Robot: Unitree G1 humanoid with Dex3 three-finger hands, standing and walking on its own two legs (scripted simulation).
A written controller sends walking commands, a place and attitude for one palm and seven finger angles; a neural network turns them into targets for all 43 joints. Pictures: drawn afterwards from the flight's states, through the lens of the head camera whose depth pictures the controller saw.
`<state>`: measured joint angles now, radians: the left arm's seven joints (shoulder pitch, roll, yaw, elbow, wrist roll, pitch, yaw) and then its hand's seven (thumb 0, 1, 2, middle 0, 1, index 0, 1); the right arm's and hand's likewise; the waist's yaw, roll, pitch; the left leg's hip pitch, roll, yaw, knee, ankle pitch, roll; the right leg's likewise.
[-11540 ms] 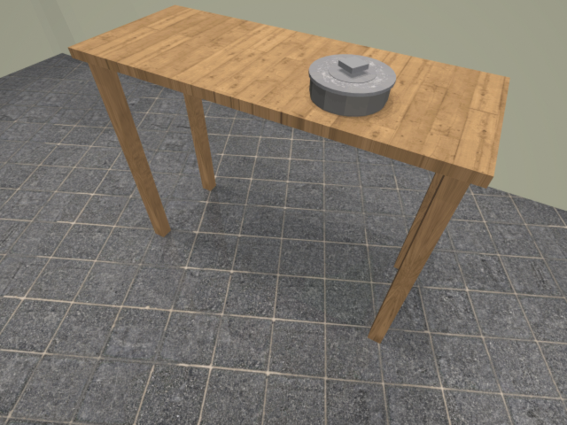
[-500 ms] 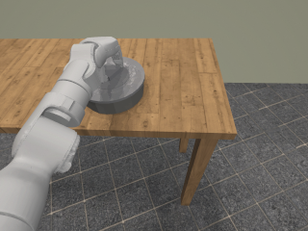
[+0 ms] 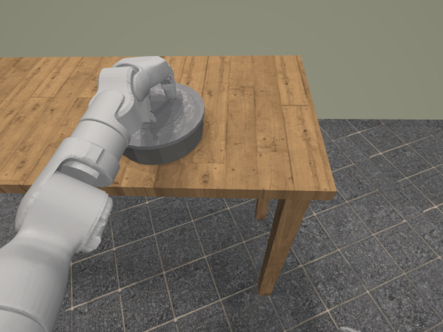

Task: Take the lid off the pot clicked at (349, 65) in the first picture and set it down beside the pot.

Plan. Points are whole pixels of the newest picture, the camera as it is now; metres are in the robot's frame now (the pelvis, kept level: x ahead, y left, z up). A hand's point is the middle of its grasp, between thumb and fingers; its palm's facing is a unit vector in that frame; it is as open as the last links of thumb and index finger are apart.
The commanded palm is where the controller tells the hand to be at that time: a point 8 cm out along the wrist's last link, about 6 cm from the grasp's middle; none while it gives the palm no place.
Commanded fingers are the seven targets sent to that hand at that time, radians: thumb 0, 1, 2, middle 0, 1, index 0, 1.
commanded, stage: close the fingers and squeeze the knob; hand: left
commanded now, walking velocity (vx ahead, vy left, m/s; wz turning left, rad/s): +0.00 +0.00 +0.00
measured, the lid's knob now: (152, 103) +0.50 +0.13 +0.15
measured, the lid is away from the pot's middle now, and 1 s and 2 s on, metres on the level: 0.00 0.00 0.01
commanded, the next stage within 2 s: lift the lid straight up in 1.14 s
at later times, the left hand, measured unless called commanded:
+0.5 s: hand (145, 106) +0.47 +0.13 +0.17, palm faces -0.34 -0.02 -0.94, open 8.5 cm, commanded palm +0.45 +0.14 +0.23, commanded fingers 0.00 0.30 0.86 -0.71 -1.01 -0.71 -1.01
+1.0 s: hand (146, 104) +0.47 +0.13 +0.17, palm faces -0.36 -0.02 -0.93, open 8.5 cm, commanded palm +0.46 +0.13 +0.23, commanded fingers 0.00 0.41 1.06 -0.79 -1.02 -0.75 -1.00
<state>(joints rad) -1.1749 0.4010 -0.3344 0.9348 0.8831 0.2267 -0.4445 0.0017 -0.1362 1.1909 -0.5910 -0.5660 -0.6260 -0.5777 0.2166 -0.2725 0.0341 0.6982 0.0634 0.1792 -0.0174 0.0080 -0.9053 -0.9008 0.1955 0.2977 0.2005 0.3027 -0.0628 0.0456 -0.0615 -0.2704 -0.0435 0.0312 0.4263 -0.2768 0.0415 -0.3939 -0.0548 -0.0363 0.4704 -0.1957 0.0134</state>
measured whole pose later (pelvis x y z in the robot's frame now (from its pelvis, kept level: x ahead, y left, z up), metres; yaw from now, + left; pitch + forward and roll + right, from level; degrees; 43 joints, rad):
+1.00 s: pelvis +0.00 +0.00 +0.00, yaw +0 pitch +7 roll +1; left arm -1.21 0.40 -0.34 1.00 0.89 0.21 -0.45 0.01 0.09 0.93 -0.64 -0.96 -0.60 -0.93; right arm 0.23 -0.27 0.04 0.72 0.06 0.17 -0.03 0.01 -0.90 -0.90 0.20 0.30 0.20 0.30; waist -0.07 0.04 -0.06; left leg -0.28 -0.05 0.03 0.43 -0.27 0.04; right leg -0.40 -0.06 -0.03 0.47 -0.19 0.02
